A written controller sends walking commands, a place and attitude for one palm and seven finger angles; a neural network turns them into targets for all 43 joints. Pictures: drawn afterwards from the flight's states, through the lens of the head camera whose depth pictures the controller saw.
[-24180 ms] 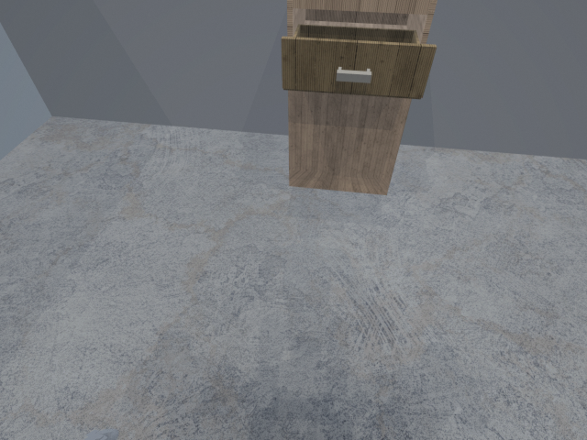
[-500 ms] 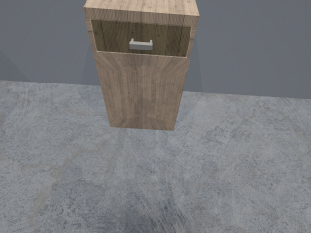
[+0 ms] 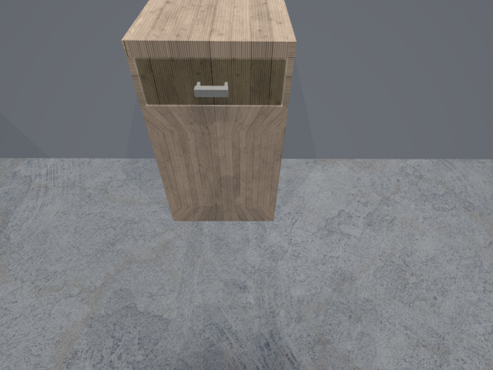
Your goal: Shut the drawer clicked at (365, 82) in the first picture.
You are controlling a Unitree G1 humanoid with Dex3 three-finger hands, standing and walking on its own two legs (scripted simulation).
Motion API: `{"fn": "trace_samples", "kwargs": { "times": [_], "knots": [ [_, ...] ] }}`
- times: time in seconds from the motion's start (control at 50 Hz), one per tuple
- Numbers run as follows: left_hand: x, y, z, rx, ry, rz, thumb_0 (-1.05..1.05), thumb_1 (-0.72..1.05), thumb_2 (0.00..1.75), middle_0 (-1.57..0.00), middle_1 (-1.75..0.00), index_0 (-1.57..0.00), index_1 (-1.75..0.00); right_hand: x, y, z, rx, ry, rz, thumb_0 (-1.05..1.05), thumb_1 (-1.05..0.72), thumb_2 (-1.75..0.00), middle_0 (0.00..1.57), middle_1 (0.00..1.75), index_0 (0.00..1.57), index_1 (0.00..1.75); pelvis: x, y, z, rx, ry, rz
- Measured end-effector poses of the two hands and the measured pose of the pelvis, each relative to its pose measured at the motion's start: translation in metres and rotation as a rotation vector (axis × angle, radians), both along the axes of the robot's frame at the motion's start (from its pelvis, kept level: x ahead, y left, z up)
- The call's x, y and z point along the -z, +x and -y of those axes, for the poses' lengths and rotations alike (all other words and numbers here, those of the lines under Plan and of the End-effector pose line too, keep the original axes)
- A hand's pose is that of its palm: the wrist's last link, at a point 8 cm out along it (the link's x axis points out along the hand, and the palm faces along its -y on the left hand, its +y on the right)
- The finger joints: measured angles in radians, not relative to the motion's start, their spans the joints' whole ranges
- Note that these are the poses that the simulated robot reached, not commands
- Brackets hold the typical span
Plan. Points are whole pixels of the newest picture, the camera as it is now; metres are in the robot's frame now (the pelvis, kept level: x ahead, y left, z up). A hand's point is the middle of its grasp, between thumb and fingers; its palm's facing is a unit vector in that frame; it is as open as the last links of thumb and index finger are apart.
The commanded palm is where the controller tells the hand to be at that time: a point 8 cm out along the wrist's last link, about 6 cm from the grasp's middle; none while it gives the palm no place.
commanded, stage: let the arm hang, fingers relaxed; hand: left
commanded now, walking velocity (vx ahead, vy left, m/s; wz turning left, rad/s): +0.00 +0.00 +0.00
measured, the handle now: (212, 88) +0.91 +0.15 -0.01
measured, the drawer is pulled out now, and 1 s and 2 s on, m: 0.00 0.00 0.00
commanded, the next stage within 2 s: look to check the result in 0.16 s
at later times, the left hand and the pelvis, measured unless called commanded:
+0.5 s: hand out of the picture +0.01 +0.15 -0.18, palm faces +0.03 -0.98 -0.19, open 7.4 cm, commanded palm none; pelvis +0.01 -0.02 +0.00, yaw +0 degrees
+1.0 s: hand out of the picture +0.04 +0.16 -0.17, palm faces +0.02 -0.97 -0.23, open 7.4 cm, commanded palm none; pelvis +0.02 -0.03 +0.00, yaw +0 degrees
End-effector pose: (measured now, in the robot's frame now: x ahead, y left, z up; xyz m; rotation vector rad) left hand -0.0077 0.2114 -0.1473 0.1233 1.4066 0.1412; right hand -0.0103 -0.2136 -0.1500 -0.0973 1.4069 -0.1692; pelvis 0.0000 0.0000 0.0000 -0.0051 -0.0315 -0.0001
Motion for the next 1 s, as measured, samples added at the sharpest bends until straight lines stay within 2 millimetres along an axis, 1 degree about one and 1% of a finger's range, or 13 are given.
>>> {"fn": "trace_samples", "kwargs": {
  "times": [0.04,0.14,0.26,0.36,0.52,0.78,0.88,1.0],
  "knots": [
    [0.0,0.007,0.003,0.008,0.001,0.011,0.01,0.92,0.9,-0.21,-0.31,-0.2,-0.31,0.0,-0.001,0.001,0.004,0.001,-0.001,0.0,-0.91,-0.9,0.2,0.3,0.2,0.3,0.0,0.001,0.002,0.001,0.001,0.0],
    [-0.001,0.013,0.003,0.006,0.01,0.014,0.01,0.93,0.9,-0.21,-0.3,-0.2,-0.31,0.0,-0.005,0.003,0.011,0.005,-0.021,0.0,-0.91,-0.9,0.2,0.3,0.2,0.3,0.0,0.004,0.007,-0.001,0.001,-0.001],
    [-0.002,0.01,0.004,-0.001,0.02,-0.007,0.01,0.92,0.9,-0.2,-0.3,-0.2,-0.3,0.0,-0.01,0.007,0.015,0.009,-0.057,0.0,-0.91,-0.9,0.2,0.3,0.2,0.3,-0.001,0.008,0.011,-0.002,0.001,-0.002],
    [-0.003,0.007,0.006,-0.005,0.022,-0.029,0.01,0.91,0.9,-0.2,-0.3,-0.19,-0.3,0.0,-0.009,0.012,0.015,0.002,-0.067,0.0,-0.91,-0.9,0.2,0.3,0.2,0.3,-0.001,0.011,0.014,-0.001,0.001,0.0],
    [-0.003,0.01,0.009,-0.009,0.02,-0.033,0.0,0.91,0.9,-0.2,-0.3,-0.19,-0.3,-0.002,0.007,0.023,0.001,-0.017,-0.043,0.0,-0.91,-0.9,0.2,0.3,0.2,0.3,-0.002,0.015,0.018,-0.001,0.002,0.004],
    [-0.006,0.03,0.007,-0.001,0.036,0.013,0.0,0.91,0.9,-0.2,-0.3,-0.2,-0.3,-0.005,0.04,0.038,-0.025,-0.039,0.024,0.0,-0.91,-0.9,0.2,0.3,0.2,0.3,-0.003,0.021,0.023,-0.002,0.003,0.005],
    [-0.008,0.038,0.003,0.003,0.047,0.032,0.0,0.91,0.9,-0.2,-0.3,-0.2,-0.3,-0.006,0.047,0.044,-0.031,-0.047,0.038,0.0,-0.91,-0.9,0.2,0.3,0.2,0.3,-0.003,0.022,0.025,-0.003,0.003,0.007],
    [-0.01,0.045,-0.001,0.011,0.06,0.043,0.0,0.91,0.9,-0.2,-0.3,-0.2,-0.3,-0.008,0.051,0.05,-0.036,-0.057,0.041,0.0,-0.91,-0.9,0.2,0.3,0.2,0.3,-0.004,0.023,0.026,-0.002,0.004,0.006]
  ]
}}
